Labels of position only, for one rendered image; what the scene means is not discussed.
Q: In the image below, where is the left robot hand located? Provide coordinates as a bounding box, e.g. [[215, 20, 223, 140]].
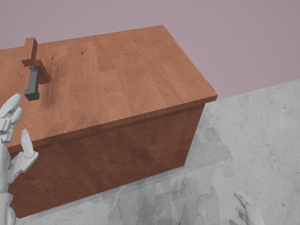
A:
[[0, 93, 38, 193]]

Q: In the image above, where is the counter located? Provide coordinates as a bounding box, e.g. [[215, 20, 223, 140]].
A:
[[0, 25, 218, 218]]

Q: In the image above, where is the left robot forearm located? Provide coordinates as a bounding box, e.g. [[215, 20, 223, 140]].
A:
[[0, 193, 16, 225]]

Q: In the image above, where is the tap lever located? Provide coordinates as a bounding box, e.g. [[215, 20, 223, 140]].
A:
[[24, 66, 40, 101]]

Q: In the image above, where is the right robot hand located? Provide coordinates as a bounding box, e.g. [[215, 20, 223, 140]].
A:
[[229, 190, 266, 225]]

